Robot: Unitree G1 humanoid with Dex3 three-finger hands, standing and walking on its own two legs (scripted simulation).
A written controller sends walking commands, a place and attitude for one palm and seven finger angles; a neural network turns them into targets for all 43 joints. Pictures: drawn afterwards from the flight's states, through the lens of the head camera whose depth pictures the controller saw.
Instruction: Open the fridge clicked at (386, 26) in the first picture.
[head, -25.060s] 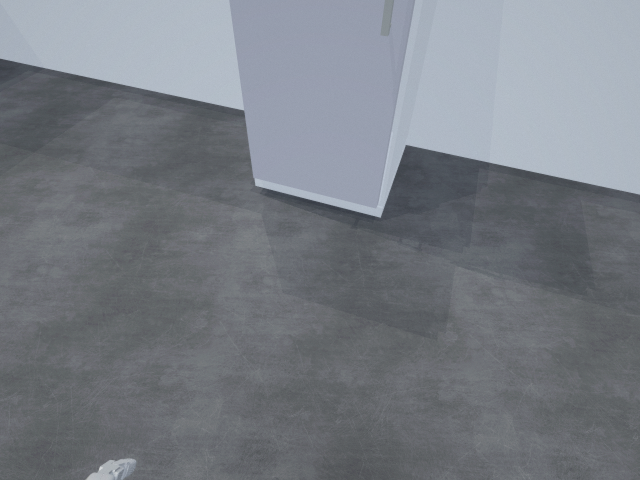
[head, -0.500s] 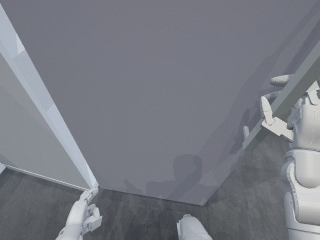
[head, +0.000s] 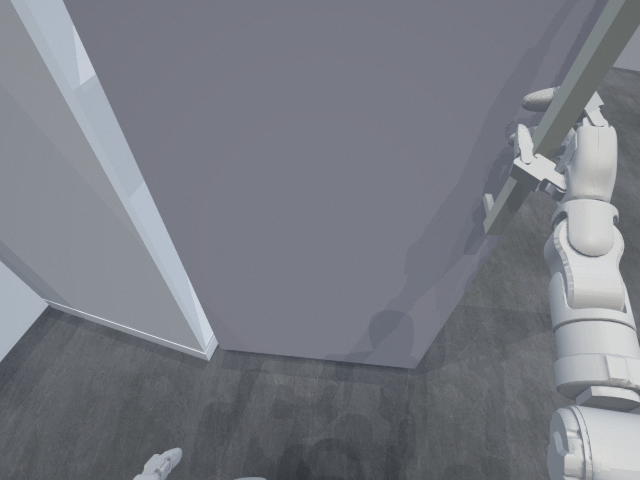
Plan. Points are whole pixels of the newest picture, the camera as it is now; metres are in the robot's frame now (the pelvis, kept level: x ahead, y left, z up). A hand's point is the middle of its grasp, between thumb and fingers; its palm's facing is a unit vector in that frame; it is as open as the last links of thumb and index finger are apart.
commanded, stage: stop walking and hold the door back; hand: right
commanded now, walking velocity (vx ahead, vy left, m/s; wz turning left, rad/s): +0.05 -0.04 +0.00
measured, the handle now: (557, 99) +0.47 -0.20 +0.25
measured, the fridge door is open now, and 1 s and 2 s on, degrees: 78 78 77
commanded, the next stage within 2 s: loosen the grip on the handle in 0.60 s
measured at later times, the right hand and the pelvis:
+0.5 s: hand (523, 160) +0.43 -0.18 +0.19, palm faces +0.11 +0.98 -0.15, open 5.9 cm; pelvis +0.01 -0.03 +0.00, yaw +3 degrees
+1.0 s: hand (531, 167) +0.42 -0.19 +0.19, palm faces +0.15 +0.98 -0.14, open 10.8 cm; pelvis -0.01 -0.02 +0.00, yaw +3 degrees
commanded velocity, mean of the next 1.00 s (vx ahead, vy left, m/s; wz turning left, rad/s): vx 0.00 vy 0.00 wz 0.00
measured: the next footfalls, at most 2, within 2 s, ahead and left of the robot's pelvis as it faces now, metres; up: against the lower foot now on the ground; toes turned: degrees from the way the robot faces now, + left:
right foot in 0.26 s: +0.10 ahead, -0.15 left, +0.00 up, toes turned -2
